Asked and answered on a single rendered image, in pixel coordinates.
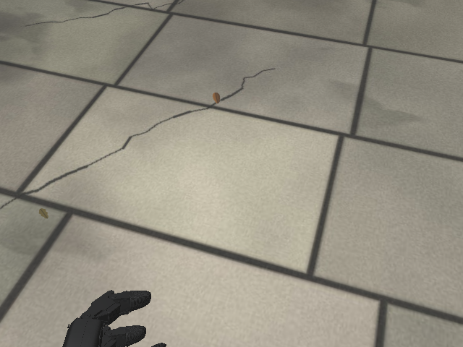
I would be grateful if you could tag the robot left hand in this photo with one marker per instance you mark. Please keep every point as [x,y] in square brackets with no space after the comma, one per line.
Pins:
[92,330]

